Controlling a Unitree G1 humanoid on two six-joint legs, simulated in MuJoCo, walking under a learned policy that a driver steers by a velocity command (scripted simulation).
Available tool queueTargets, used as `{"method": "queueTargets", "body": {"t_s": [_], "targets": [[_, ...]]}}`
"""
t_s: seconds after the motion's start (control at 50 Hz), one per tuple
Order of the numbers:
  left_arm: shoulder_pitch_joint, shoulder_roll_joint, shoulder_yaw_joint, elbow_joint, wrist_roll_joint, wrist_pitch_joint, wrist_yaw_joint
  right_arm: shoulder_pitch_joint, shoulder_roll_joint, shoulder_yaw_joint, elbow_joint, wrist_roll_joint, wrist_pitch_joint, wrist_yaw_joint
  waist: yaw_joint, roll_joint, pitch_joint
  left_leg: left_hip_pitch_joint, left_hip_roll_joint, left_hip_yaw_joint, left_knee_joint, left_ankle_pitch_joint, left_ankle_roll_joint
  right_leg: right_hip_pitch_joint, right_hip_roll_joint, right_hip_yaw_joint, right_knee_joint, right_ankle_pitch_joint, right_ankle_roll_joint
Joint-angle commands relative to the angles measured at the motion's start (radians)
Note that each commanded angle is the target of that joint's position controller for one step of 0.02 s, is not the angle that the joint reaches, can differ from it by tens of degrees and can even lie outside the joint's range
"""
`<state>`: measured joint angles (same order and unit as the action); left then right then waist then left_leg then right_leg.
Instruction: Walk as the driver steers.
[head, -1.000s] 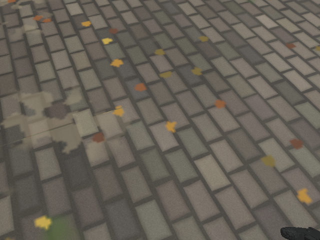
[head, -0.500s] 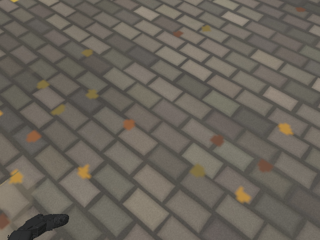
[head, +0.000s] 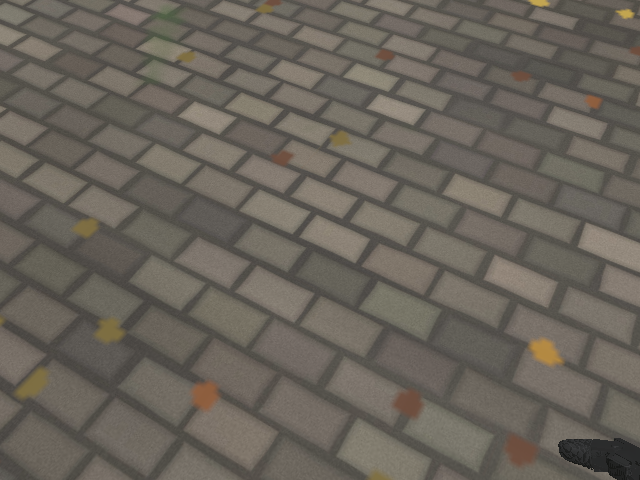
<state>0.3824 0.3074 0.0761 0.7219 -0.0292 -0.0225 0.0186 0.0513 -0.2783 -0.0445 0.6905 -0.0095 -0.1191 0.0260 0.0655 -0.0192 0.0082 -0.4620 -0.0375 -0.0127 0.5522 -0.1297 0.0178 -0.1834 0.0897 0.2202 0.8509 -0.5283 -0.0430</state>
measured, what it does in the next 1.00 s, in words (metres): walks ahead, turning right: right foot, then left foot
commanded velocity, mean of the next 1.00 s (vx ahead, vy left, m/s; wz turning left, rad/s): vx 0.50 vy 0.00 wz -0.58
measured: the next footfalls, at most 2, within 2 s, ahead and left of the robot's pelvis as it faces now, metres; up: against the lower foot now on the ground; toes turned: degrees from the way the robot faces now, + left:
right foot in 0.48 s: +0.38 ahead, -0.19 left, +0.00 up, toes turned -19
left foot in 0.96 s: +0.71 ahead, -0.12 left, +0.00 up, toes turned -36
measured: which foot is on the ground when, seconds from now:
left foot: down 0.00-0.48, up 0.50-0.94, down 0.96-1.00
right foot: up 0.00-0.46, down 0.48-0.98, up 1.00-1.00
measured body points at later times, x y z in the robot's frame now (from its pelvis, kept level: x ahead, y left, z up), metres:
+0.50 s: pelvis +0.26 -0.06 -0.01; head +0.29 -0.08 +0.44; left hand +0.55 +0.10 -0.07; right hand +0.18 -0.35 -0.13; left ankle +0.10 +0.12 -0.70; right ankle +0.34 -0.17 -0.72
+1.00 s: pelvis +0.54 -0.14 +0.00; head +0.55 -0.15 +0.45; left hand +0.73 +0.09 -0.11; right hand +0.59 -0.47 -0.07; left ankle +0.68 -0.10 -0.72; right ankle +0.35 -0.17 -0.69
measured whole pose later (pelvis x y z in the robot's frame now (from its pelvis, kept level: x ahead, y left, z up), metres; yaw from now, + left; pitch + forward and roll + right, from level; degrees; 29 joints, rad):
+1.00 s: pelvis +0.54 -0.14 +0.00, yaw -34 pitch +2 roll +1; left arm 0.38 0.31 0.07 0.74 -0.02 -0.03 0.02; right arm 0.06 -0.28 -0.04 0.69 -0.01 -0.12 0.03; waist 0.06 -0.01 0.01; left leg -0.46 -0.04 -0.01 0.55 -0.14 0.02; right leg -0.17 0.09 0.21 0.80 -0.50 -0.04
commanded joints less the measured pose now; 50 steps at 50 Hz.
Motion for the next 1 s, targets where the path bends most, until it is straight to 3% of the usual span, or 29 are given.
{"method": "queueTargets", "body": {"t_s": [0.02, 0.04, 0.06, 0.08, 0.12, 0.2, 0.3, 0.38, 0.42, 0.44, 0.46, 0.48, 0.5, 0.52, 0.54, 0.56, 0.58, 0.6, 0.62, 0.68, 0.78, 0.86, 0.9, 0.94, 0.96, 0.98, 1.0], "targets": [[-0.004, 0.149, 0.019, -0.094, -0.011, -0.02, 0.001, 0.254, -0.144, -0.056, -0.011, 0.013, 0.008, -0.009, -0.151, 0.169, -0.158, 0.674, 0.418, -0.633, -0.261, -0.428, 0.189, -0.62, -0.087, -0.033, 0.47, 0.049, 0.029], [-0.064, 0.146, 0.021, -0.105, 0.001, -0.014, 0.003, 0.204, -0.127, -0.047, -0.016, 0.003, 0.015, -0.012, -0.136, 0.101, -0.086, 0.552, 0.376, -0.495, -0.271, -0.298, 0.161, -0.588, -0.121, -0.068, 0.452, 0.121, 0.034], [-0.103, 0.133, 0.023, -0.117, 0.011, -0.015, 0.0, 0.175, -0.107, -0.041, -0.007, -0.002, 0.02, -0.014, -0.121, 0.094, -0.03, 0.458, 0.336, -0.396, -0.292, -0.182, 0.154, -0.567, -0.147, -0.071, 0.405, 0.168, 0.035], [-0.099, 0.114, 0.024, -0.12, 0.006, -0.011, -0.007, 0.164, -0.094, -0.035, -0.001, -0.008, 0.018, -0.018, -0.098, 0.12, -0.012, 0.398, 0.307, -0.316, -0.316, -0.11, 0.142, -0.52, -0.173, -0.075, 0.373, 0.198, 0.032], [-0.091, 0.072, 0.017, -0.121, -0.002, -0.001, -0.013, 0.165, -0.089, -0.037, 0.014, 0.0, 0.009, -0.019, -0.087, 0.141, -0.003, 0.355, 0.286, -0.216, -0.358, -0.033, 0.15, -0.493, -0.189, -0.103, 0.329, 0.218, 0.034], [-0.159, 0.041, 0.007, -0.15, 0.007, 0.006, -0.018, 0.184, -0.139, -0.054, 0.049, 0.003, 0.004, -0.021, -0.091, 0.098, 0.016, 0.379, 0.309, -0.09, -0.398, 0.122, 0.177, -0.56, -0.207, -0.112, 0.194, 0.333, 0.051], [-0.297, 0.017, -0.007, -0.176, 0.006, -0.01, -0.05, 0.208, -0.171, -0.058, 0.078, 0.009, 0.022, -0.029, -0.138, 0.08, 0.049, 0.412, 0.279, 0.086, -0.4, 0.203, 0.138, -0.502, -0.19, -0.19, -0.074, 0.55, 0.038], [-0.382, 0.023, -0.007, -0.215, 0.002, -0.011, -0.074, 0.254, -0.207, -0.067, 0.106, 0.029, 0.044, -0.029, -0.151, 0.081, 0.081, 0.508, 0.314, 0.144, -0.366, 0.295, 0.117, -0.478, -0.166, -0.245, -0.194, 0.493, 0.001], [-0.353, 0.055, 0.01, -0.221, 0.009, -0.006, -0.078, 0.248, -0.237, -0.076, 0.106, 0.039, 0.056, -0.034, -0.111, 0.109, 0.044, 0.552, 0.319, 0.183, -0.258, 0.605, 0.098, -0.385, -0.112, -0.295, -0.219, 0.39, -0.039], [-0.291, 0.082, 0.025, -0.211, 0.012, -0.002, -0.076, 0.244, -0.253, -0.082, 0.105, 0.044, 0.064, -0.039, -0.068, 0.125, -0.001, 0.559, 0.315, 0.201, -0.148, 0.77, 0.088, -0.293, -0.073, -0.322, -0.224, 0.341, -0.063], [-0.152, 0.122, 0.05, -0.175, 0.01, 0.002, -0.071, 0.229, -0.254, -0.081, 0.1, 0.049, 0.071, -0.043, 0.015, 0.112, -0.073, 0.512, 0.292, 0.229, 0.035, 0.833, 0.067, -0.105, -0.03, -0.338, -0.281, 0.373, -0.098], [0.032, 0.185, 0.084, -0.124, 0.007, 0.011, -0.054, 0.234, -0.223, -0.068, 0.09, 0.037, 0.069, -0.049, 0.102, 0.061, -0.162, 0.318, 0.256, 0.236, 0.299, 0.666, 0.028, 0.198, -0.044, -0.259, -0.314, 0.408, -0.142], [0.041, 0.304, 0.102, -0.117, -0.006, 0.011, -0.037, 0.311, -0.077, -0.021, 0.034, -0.015, 0.053, -0.037, 0.004, -0.227, -0.226, -0.144, 0.093, 0.215, 0.671, -0.268, -0.034, 0.545, -0.313, 0.242, -0.347, 0.328, -0.293], [0.056, 0.267, 0.083, -0.158, 0.0, -0.01, -0.043, 0.256, -0.111, -0.014, 0.007, 0.009, 0.013, -0.024, 0.038, -0.19, -0.41, -0.293, 0.004, -0.039, 0.853, -0.477, -0.039, 0.628, -0.431, 0.641, -0.523, 0.129, -0.404], [0.03, 0.196, 0.061, -0.144, 0.01, -0.027, -0.048, 0.147, -0.18, -0.033, -0.022, 0.049, -0.01, -0.014, 0.066, -0.106, -0.283, -0.386, 0.062, -0.083, 0.849, -0.379, -0.02, 0.555, -0.401, 0.509, -0.558, 0.166, -0.34], [-0.014, 0.168, 0.051, -0.138, 0.009, -0.036, -0.048, 0.123, -0.168, -0.025, -0.032, 0.05, -0.023, -0.014, 0.029, -0.058, -0.178, -0.365, 0.102, -0.075, 0.762, -0.292, -0.005, 0.411, -0.359, 0.381, -0.56, 0.237, -0.303], [-0.087, 0.139, 0.041, -0.146, 0.01, -0.038, -0.047, 0.124, -0.163, -0.027, -0.018, 0.025, -0.026, -0.02, -0.019, 0.003, -0.112, -0.302, 0.135, -0.075, 0.672, -0.239, -0.011, 0.266, -0.318, 0.287, -0.566, 0.344, -0.271], [-0.136, 0.113, 0.031, -0.158, 0.02, -0.04, -0.044, 0.141, -0.175, -0.034, -0.01, 0.008, -0.017, -0.022, -0.056, -0.011, -0.085, -0.229, 0.156, -0.081, 0.612, -0.203, -0.019, 0.165, -0.287, 0.224, -0.583, 0.444, -0.261], [-0.16, 0.11, 0.027, -0.166, 0.027, -0.04, -0.04, 0.156, -0.175, -0.037, -0.007, 0.003, -0.005, -0.02, -0.079, -0.026, -0.072, -0.183, 0.159, -0.08, 0.582, -0.184, -0.03, 0.099, -0.273, 0.202, -0.605, 0.491, -0.262], [-0.147, 0.131, 0.032, -0.143, 0.02, -0.045, -0.023, 0.135, -0.132, -0.027, -0.013, -0.009, 0.02, -0.021, -0.088, -0.011, -0.038, -0.147, 0.144, -0.047, 0.45, -0.118, -0.076, -0.027, -0.24, 0.114, -0.629, 0.605, -0.267], [-0.074, 0.157, 0.039, -0.099, 0.011, -0.033, -0.002, -0.061, -0.08, -0.004, -0.061, -0.001, 0.019, -0.01, -0.012, -0.041, 0.008, -0.052, 0.07, -0.032, 0.085, 0.199, -0.096, -0.111, -0.163, 0.043, -0.612, 0.47, -0.192], [-0.018, 0.148, 0.039, -0.064, 0.0, -0.025, -0.001, -0.111, -0.119, -0.018, -0.085, 0.016, 0.007, 0.001, 0.001, -0.062, 0.006, -0.013, 0.048, -0.073, -0.029, 0.185, -0.071, -0.025, -0.203, 0.145, -0.527, 0.384, -0.168], [-0.017, 0.137, 0.036, -0.052, 0.006, -0.02, 0.002, -0.072, -0.136, -0.027, -0.075, 0.016, 0.0, 0.006, -0.017, -0.093, -0.002, 0.015, 0.053, -0.067, -0.043, 0.112, -0.042, 0.036, -0.232, 0.181, -0.47, 0.409, -0.155], [-0.019, 0.101, 0.024, -0.046, 0.012, -0.015, -0.001, 0.055, -0.155, -0.045, -0.042, 0.006, -0.008, 0.001, -0.079, -0.103, -0.048, 0.192, 0.044, -0.027, -0.095, 0.077, 0.008, 0.039, -0.19, 0.159, -0.352, 0.531, -0.12], [-0.016, 0.051, 0.004, -0.055, 0.022, -0.017, -0.005, 0.18, -0.193, -0.057, -0.03, -0.01, -0.013, -0.005, -0.136, -0.046, -0.164, 0.409, 0.158, -0.13, -0.071, 0.07, 0.07, -0.034, -0.138, 0.1, -0.129, 0.494, -0.083], [0.12, -0.001, -0.014, -0.06, -0.001, -0.027, -0.005, 0.31, -0.286, -0.084, 0.004, -0.024, -0.004, -0.007, -0.117, 0.225, -0.316, 0.769, 0.373, -0.54, -0.126, -0.106, 0.243, -0.362, 0.004, -0.038, 0.228, 0.212, 0.004], [0.131, 0.053, -0.011, -0.052, -0.01, -0.035, -0.003, 0.355, -0.235, -0.078, 0.031, 0.01, 0.003, 0.007, -0.131, 0.309, -0.307, 0.804, 0.442, -0.816, -0.255, -0.386, 0.282, -0.542, -0.006, -0.029, 0.393, -0.05, 0.022]]}}
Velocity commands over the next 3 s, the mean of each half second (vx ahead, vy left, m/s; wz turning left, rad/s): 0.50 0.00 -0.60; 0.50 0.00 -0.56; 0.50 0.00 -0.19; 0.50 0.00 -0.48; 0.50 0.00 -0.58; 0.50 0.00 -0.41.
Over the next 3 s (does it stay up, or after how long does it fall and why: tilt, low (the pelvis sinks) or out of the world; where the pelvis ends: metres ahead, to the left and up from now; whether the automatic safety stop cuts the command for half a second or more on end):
stays up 1.15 -1.01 0.00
